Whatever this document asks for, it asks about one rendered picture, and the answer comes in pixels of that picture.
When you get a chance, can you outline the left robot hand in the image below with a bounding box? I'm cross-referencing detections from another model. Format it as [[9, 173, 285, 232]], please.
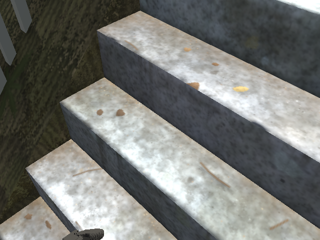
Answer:
[[62, 228, 104, 240]]

